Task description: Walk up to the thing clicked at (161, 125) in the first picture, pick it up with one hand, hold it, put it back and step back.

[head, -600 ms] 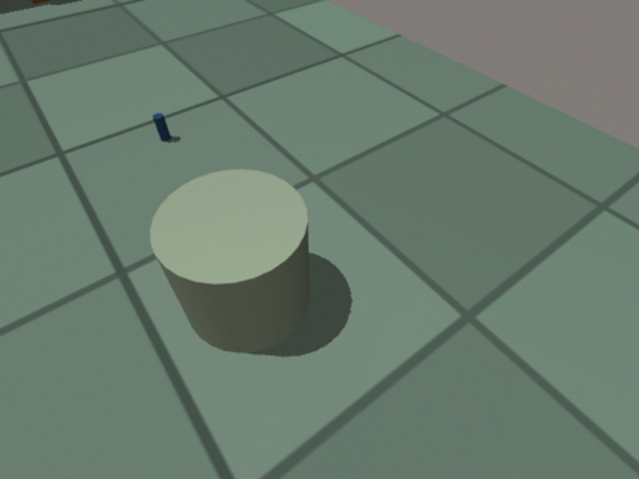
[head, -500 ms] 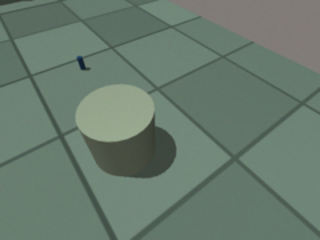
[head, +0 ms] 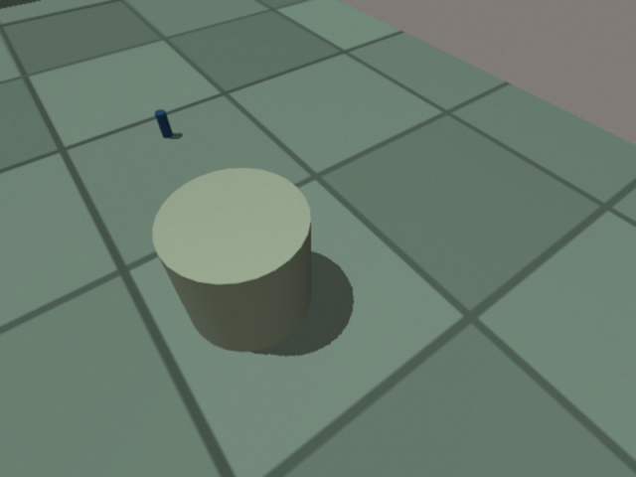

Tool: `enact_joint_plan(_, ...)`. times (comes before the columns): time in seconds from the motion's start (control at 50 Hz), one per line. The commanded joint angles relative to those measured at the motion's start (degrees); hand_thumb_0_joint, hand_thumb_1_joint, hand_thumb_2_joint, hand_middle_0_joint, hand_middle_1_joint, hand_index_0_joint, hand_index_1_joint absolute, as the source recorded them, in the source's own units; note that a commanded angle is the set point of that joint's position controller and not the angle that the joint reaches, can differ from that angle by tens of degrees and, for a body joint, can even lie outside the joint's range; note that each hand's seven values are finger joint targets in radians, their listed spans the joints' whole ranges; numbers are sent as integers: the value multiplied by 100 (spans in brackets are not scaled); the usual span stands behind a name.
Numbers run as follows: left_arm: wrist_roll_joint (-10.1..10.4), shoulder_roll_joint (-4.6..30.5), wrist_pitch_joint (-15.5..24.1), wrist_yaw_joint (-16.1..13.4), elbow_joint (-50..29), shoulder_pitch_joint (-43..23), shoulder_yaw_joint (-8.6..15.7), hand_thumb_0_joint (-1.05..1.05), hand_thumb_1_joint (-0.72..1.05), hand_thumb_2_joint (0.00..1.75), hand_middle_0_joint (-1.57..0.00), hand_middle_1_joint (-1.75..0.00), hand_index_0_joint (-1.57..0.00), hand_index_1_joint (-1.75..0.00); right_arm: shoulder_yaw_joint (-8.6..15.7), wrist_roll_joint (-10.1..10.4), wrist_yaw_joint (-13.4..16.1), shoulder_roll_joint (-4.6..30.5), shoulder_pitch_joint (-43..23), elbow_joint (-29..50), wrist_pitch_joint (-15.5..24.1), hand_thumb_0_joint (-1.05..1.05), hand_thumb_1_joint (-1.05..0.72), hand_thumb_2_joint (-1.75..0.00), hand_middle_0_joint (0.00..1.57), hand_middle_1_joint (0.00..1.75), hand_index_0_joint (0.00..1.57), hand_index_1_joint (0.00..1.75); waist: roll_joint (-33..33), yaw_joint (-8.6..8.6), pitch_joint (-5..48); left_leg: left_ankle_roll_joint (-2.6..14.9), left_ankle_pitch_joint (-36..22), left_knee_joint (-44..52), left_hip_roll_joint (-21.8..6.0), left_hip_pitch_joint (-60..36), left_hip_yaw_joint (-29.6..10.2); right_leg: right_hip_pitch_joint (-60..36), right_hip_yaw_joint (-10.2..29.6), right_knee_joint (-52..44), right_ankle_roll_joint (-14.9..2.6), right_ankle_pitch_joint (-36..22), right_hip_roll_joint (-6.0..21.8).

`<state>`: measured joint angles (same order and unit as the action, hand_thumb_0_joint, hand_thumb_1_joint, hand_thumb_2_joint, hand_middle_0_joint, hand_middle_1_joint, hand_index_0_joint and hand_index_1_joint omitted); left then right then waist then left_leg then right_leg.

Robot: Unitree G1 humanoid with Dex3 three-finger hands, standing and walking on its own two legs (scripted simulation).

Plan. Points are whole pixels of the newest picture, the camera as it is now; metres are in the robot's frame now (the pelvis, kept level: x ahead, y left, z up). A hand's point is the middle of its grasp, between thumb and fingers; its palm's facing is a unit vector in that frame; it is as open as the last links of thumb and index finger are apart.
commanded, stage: stand
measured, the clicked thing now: (164, 124) +1.82 +0.81 -0.71
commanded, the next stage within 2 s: walk up in 0.52 s
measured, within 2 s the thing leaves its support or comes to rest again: neither
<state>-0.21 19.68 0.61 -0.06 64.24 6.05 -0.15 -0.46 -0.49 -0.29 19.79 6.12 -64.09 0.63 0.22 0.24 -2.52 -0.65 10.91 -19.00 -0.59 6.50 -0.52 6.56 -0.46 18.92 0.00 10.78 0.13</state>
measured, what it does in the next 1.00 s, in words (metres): lifts its right foot, turning right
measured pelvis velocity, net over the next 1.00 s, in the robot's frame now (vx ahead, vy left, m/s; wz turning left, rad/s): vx -0.02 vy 0.06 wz -0.29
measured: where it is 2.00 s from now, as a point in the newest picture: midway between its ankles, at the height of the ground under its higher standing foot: outside the picture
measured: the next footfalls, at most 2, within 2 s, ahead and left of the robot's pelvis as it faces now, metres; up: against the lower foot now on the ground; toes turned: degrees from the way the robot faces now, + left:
right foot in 1.20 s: -0.03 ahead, -0.07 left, +0.00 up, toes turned -22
left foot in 1.60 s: +0.09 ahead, +0.11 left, +0.00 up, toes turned -35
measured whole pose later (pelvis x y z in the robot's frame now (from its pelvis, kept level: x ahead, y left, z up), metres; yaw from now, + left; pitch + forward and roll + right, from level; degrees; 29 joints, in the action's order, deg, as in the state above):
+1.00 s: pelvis -0.02 +0.06 -0.01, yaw -17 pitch -2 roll -2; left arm -0.6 24.2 -3.1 1.0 49.7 11.0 3.3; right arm 4.4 -1.5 -0.3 20.8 12.9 -50.2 0.5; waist -2.5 -1.5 -7.6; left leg 2.7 17.0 -28.3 -1.2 9.5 5.6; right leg 23.6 5.2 53.7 -0.7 21.6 -1.6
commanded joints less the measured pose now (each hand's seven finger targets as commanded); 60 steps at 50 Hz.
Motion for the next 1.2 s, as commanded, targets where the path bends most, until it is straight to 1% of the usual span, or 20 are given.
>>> enact_joint_plan(0.0,-27,1188,134,-57,-320,-189,213,0,90,90,-20,-30,-20,-30,261,-1,83,1204,-211,323,122,0,-90,-90,20,30,20,30,-52,-7,383,187,-860,265,-681,-71,-504,-49,493,-305,-124,-802,698)
enact_joint_plan(0.16,-21,1247,157,-70,-351,-220,239,0,90,90,-20,-30,-20,-30,264,9,87,1182,-173,341,126,0,-90,-90,20,30,20,30,-37,-35,540,189,-1300,202,-687,-175,-468,-273,457,-189,-127,-1345,736)
enact_joint_plan(0.48,-37,1217,137,-64,-347,-168,238,0,90,90,-20,-30,-20,-30,270,8,88,1246,-225,316,118,0,-90,-90,20,30,20,30,38,-7,422,195,-992,272,-666,-126,-489,-193,492,-328,-132,-1016,738)
enact_joint_plan(0.5,-34,1567,76,-42,-637,26,393,0,90,90,-20,-30,-20,-30,617,4,71,1700,-480,671,70,0,-90,-90,20,30,20,30,-16,-107,222,222,-426,-643,-373,-369,102,679,1141,40,-271,-1944,751)
enact_joint_plan(0.52,-29,1636,81,-61,-697,117,424,0,90,90,-20,-30,-20,-30,608,34,66,1567,-413,777,30,0,-90,-90,20,30,20,30,-162,-87,262,244,-305,-939,-288,-234,106,752,1280,122,-403,-2171,884)
enact_joint_plan(0.58,-88,1858,84,-98,-962,222,565,0,90,90,-20,-30,-20,-30,599,76,30,1294,-245,976,-34,0,-90,-90,20,30,20,30,-991,3,267,181,779,-1662,59,737,115,408,2195,1,-957,-2096,1363)
enact_joint_plan(0.62,-182,1871,76,-111,-1213,274,597,0,90,90,-20,-30,-20,-30,652,47,6,1212,-161,1151,-95,0,-90,-90,20,30,20,30,-1342,41,276,219,2247,-2560,169,976,-244,625,2760,-5,-1393,-2049,1670)
enact_joint_plan(0.66,-201,1708,42,-95,-1431,101,585,0,90,90,-20,-30,-20,-30,678,81,-31,1200,99,1194,-92,0,-90,-90,20,30,20,30,-1369,-148,356,284,2172,-2155,78,775,-364,784,2503,271,-1282,-2219,1430)
enact_joint_plan(0.7,-121,1444,0,-98,-1634,-190,485,0,90,90,-20,-30,-20,-30,783,16,-9,1271,543,1188,-31,0,-90,-90,20,30,20,30,-701,-508,675,390,616,-575,-177,-68,-475,1142,1636,1279,-673,-2181,638)
enact_joint_plan(0.72,-49,1177,-29,-114,-1803,-372,418,0,90,90,-20,-30,-20,-30,899,-50,30,1586,646,1207,-14,0,-90,-90,20,30,20,30,292,-609,669,580,-396,-196,-982,-677,-1237,2040,1015,2154,-287,-1111,-60)
enact_joint_plan(0.74,-71,1036,-56,-148,-1880,-191,405,0,90,90,-20,-30,-20,-30,952,-97,70,1786,693,1312,3,0,-90,-90,20,30,20,30,1186,-563,706,812,-1701,-48,-1762,-1209,-1960,2726,690,2901,-134,1441,-624)
enact_joint_plan(0.76,-93,1220,-116,-172,-1812,242,430,0,90,90,-20,-30,-20,-30,969,-151,96,1731,538,1476,12,0,-90,-90,20,30,20,30,865,-322,838,948,-2495,-299,-1996,-1103,-1806,2656,825,3496,-76,1889,-368)
enact_joint_plan(0.8,-87,1401,-200,-155,-1760,695,467,0,90,90,-20,-30,-20,-30,1010,-104,77,1898,70,1759,22,0,-90,-90,20,30,20,30,1050,-163,568,1274,-1359,153,-2256,-2,-1915,2125,803,4149,-68,2017,-141)
enact_joint_plan(0.86,-52,1468,-233,5,-1682,720,615,0,90,90,-20,-30,-20,-30,911,-136,122,1540,53,1882,98,0,-90,-90,20,30,20,30,842,-53,106,859,-1875,-188,-1438,-217,-876,2407,828,4148,-100,1315,-82)
enact_joint_plan(0.88,-43,1400,-239,39,-1727,765,588,0,90,90,-20,-30,-20,-30,876,-120,134,1550,293,1833,116,0,-90,-90,20,30,20,30,879,-84,52,641,-2383,-283,-1309,-428,-617,2551,737,3983,-101,1102,-118)
enact_joint_plan(0.92,-52,1275,-239,101,-1917,528,567,0,90,90,-20,-30,-20,-30,905,-104,126,1580,704,1823,157,0,-90,-90,20,30,20,30,960,-297,-6,568,-2760,-290,-1298,-745,-565,2519,577,3479,-64,1001,-118)
enact_joint_plan(1.0,-101,1194,-184,144,-2155,287,555,0,90,90,-20,-30,-20,-30,942,-100,101,1692,1024,1998,174,0,-90,-90,20,30,20,30,869,-411,90,856,-2583,-368,-1579,-878,-471,2246,301,2817,-56,1199,-11)
enact_joint_plan(1.12,-165,1199,-127,170,-2061,669,637,0,90,90,-20,-30,-20,-30,912,-108,25,1795,830,2245,83,0,-90,-90,20,30,20,30,744,-203,166,1008,-1337,-725,-1638,333,-243,766,-112,1709,-217,1189,-125)
enact_joint_plan(1.16,-178,1290,-32,119,-1867,1236,691,0,90,90,-20,-30,-20,-30,825,-61,11,1654,683,2320,41,0,-90,-90,20,30,20,30,337,133,385,782,-869,-1647,-1359,617,134,-97,39,573,-415,556,-128)
enact_joint_plan(1.18,-214,1732,41,66,-1838,1499,850,0,90,90,-20,-30,-20,-30,722,-23,11,1298,906,2357,39,0,-90,-90,20,30,20,30,-955,244,598,412,-5,-3068,-793,1368,499,-799,1561,-55,-682,224,656)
